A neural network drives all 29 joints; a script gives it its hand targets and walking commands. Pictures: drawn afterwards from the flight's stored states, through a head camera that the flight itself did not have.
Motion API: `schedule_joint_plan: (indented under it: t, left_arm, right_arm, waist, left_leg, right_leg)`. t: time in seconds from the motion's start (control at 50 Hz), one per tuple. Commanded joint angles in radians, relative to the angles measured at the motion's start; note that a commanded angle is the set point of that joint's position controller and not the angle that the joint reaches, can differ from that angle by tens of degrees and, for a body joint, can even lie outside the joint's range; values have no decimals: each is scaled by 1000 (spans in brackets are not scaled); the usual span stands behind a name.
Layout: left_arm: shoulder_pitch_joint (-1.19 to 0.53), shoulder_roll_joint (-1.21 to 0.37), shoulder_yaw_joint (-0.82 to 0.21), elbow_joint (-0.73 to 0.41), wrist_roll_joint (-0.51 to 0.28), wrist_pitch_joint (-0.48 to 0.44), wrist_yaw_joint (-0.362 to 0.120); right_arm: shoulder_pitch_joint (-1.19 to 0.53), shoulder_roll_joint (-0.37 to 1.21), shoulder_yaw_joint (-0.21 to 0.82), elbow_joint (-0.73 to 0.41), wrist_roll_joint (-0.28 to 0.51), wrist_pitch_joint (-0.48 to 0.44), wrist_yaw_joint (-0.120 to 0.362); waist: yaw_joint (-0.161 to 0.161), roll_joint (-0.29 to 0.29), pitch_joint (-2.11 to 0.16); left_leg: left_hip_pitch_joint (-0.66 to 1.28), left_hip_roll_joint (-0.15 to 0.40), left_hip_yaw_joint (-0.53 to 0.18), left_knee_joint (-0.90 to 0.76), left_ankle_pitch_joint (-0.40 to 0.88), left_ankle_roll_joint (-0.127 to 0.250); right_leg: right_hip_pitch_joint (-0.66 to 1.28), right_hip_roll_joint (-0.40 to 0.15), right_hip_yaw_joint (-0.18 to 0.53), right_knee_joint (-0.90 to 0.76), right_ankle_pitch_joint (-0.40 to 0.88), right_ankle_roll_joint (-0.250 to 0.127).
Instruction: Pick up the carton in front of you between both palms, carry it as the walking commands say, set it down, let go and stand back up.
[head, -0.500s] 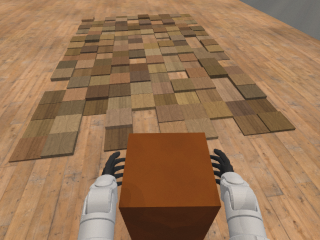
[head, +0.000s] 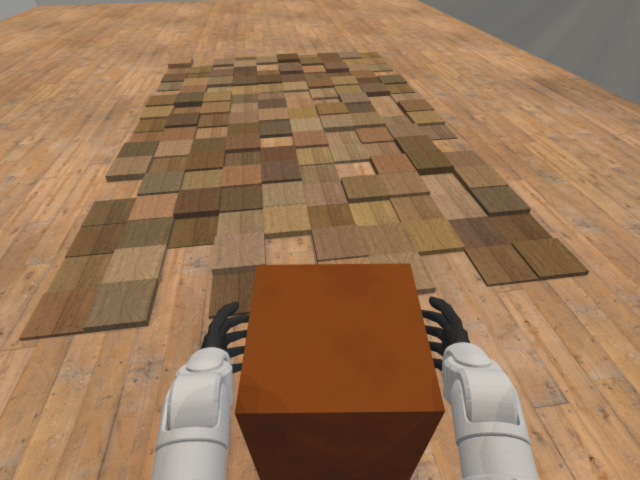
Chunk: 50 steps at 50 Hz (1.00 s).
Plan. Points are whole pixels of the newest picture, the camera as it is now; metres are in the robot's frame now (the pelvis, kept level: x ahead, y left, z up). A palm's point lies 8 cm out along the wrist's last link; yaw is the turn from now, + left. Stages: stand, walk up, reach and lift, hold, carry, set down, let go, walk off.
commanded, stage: hold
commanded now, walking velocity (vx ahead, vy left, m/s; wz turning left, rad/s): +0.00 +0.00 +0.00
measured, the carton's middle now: (334, 376) +0.30 +0.00 -0.02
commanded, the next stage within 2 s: carry in 0.88 s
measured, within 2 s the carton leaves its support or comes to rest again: neither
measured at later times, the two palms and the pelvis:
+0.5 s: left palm (215, 359) +0.29 +0.15 +0.05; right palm (451, 353) +0.29 -0.15 +0.05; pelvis +0.00 +0.00 +0.00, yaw +0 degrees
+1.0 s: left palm (217, 360) +0.28 +0.15 +0.05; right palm (453, 354) +0.29 -0.15 +0.05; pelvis +0.00 +0.00 +0.00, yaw +0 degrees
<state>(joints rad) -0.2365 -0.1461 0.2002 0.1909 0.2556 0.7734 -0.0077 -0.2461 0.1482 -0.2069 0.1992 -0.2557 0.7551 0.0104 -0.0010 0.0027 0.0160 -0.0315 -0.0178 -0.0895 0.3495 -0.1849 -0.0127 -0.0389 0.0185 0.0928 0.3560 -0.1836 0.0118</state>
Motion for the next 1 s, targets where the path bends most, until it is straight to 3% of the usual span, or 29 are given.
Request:
schedule_joint_plan:
  t: [0.0, 0.08, 0.28, 0.52, 0.84, 0.86, 0.88, 0.9, 0.94, 0.98]
  left_arm:
    - [-564, -887, -508, -7, -231, -47, -236]
    - [-615, -921, -536, -27, -245, -55, -241]
    - [-572, -902, -503, 16, -220, -47, -228]
    - [-490, -899, -550, -81, -254, -39, -215]
    - [-461, -868, -553, -112, -250, -40, -215]
    - [-516, -894, -571, -127, -276, -36, -216]
    - [-527, -905, -600, -148, -300, -32, -214]
    - [-540, -921, -637, -187, -322, -25, -209]
    - [-564, -922, -691, -280, -368, 9, -197]
    - [-528, -899, -722, -314, -382, 58, -180]
  right_arm:
    - [-515, 917, 504, 17, 224, -17, 227]
    - [-558, 947, 534, 3, 241, -25, 233]
    - [-529, 910, 496, 48, 213, -25, 228]
    - [-445, 896, 540, -50, 238, -18, 219]
    - [-418, 895, 553, -78, 247, -16, 215]
    - [-463, 910, 580, -84, 266, -11, 214]
    - [-474, 930, 604, -113, 288, -7, 211]
    - [-490, 944, 641, -151, 315, 2, 206]
    - [-501, 963, 699, -226, 353, 32, 190]
    - [-489, 939, 726, -289, 369, 78, 170]
  waist:
    - [-1, -18, -137]
    - [-1, -10, -202]
    - [2, 3, -185]
    - [-7, 0, -230]
    - [5, -6, -212]
    - [2, 1, -249]
    - [5, -1, -234]
    - [5, -3, -213]
    - [8, -27, -192]
    - [11, -65, -236]
  left_leg:
    - [-30, -79, 41, -50, -18, 17]
    - [-9, -79, 36, -39, 15, 16]
    - [-1, -75, 35, -46, 29, 6]
    - [53, -79, 19, -43, 211, -5]
    - [44, -85, 28, -48, 187, 4]
    - [-66, 110, 32, 35, 1, 17]
    - [-116, 81, -6, 17, -317, 25]
    - [-169, 75, -17, 26, -522, 30]
    - [-257, 62, 9, 44, -514, 16]
    - [-272, 38, 59, 120, -353, 2]
  right_leg:
    - [1, 70, -32, -56, -1, 2]
    - [16, 72, -30, -42, 35, 1]
    - [9, 78, -34, -44, 30, -3]
    - [58, 86, -28, -40, 204, 0]
    - [54, 81, -18, -50, 198, 7]
    - [-69, -115, -22, 27, 1, -8]
    - [-135, -89, 17, -8, -318, -25]
    - [-190, -83, 32, -15, -536, -33]
    - [-219, -81, 24, -27, -550, -24]
    - [-201, -114, 70, -52, -473, -45]
